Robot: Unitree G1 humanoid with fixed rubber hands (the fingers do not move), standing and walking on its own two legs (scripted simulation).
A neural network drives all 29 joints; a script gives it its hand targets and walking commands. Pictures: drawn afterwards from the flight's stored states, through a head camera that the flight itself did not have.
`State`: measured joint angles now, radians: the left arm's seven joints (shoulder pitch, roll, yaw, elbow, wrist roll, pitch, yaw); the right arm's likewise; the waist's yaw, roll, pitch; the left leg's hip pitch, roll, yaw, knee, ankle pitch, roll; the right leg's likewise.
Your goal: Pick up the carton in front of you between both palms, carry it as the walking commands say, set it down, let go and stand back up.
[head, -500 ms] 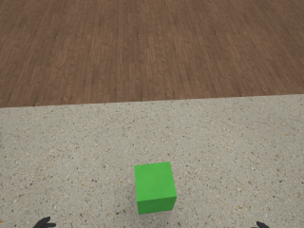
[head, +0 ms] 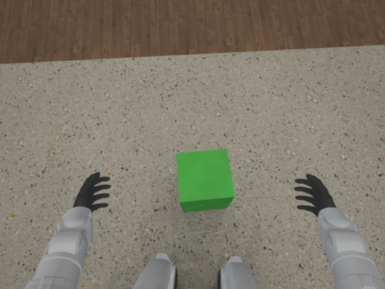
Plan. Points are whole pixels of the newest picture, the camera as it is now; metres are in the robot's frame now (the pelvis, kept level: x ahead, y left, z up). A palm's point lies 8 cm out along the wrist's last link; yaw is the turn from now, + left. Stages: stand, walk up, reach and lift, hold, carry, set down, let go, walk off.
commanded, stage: reach and lift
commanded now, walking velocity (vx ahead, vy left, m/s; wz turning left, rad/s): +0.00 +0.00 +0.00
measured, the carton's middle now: (203, 182) +0.49 -0.01 -0.59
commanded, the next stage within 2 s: none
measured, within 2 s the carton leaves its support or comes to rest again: neither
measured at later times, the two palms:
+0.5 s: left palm (132, 149) +0.45 +0.19 -0.14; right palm (281, 139) +0.50 -0.20 -0.15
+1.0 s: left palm (148, 166) +0.47 +0.18 -0.32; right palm (259, 160) +0.51 -0.19 -0.33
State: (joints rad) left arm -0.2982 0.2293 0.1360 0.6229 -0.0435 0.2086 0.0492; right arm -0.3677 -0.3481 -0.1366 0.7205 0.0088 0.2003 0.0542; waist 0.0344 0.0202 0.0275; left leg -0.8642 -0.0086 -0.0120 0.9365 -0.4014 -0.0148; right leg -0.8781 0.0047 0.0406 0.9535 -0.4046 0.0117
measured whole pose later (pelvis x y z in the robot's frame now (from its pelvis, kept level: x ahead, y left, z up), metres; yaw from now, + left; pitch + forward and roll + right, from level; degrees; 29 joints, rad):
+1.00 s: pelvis -0.03 -0.01 -0.16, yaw +3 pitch +55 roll +5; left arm -1.19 0.13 0.44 0.85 0.05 0.08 0.12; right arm -1.33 -0.36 -0.26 1.07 -0.04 0.09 -0.01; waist 0.05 -0.01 -0.04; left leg -1.96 -0.03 -0.03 1.49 -0.46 -0.07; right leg -1.98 0.06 0.09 1.52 -0.50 0.02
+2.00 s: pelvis -0.09 -0.01 -0.34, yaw +4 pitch +35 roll +4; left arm -1.59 0.20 0.27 1.09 -0.12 0.09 0.14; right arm -1.72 -0.48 0.02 1.27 0.17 0.10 -0.02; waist 0.04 0.04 0.49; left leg -2.19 -0.05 -0.02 2.17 -0.60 -0.08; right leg -2.23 0.03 0.06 2.22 -0.61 0.01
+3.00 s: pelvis -0.09 -0.01 -0.22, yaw +1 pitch +44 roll +2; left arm -1.11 -0.05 0.55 0.60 0.20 0.40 0.08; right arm -1.19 -0.10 -0.42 0.76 -0.22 0.39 -0.02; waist 0.03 0.02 -0.09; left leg -2.01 -0.10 -0.09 1.75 -0.50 -0.10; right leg -2.04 0.11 0.09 1.77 -0.48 0.05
